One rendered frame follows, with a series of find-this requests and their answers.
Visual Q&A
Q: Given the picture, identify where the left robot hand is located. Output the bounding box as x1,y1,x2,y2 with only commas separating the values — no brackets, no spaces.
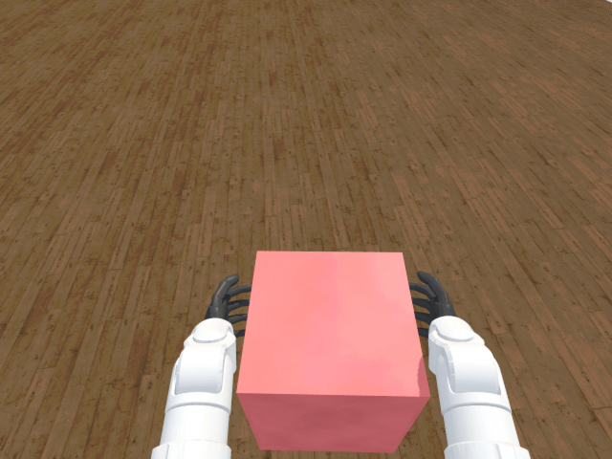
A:
204,273,251,338

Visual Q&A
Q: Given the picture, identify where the robot right forearm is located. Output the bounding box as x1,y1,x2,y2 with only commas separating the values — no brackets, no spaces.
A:
428,316,531,459

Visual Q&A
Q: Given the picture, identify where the robot left forearm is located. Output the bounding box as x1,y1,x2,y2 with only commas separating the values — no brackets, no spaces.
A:
151,318,236,459

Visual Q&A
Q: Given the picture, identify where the carton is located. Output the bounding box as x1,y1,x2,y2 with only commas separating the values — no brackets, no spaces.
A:
236,251,430,453

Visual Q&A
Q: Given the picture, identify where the right robot hand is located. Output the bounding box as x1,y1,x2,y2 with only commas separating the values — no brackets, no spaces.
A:
408,271,457,338

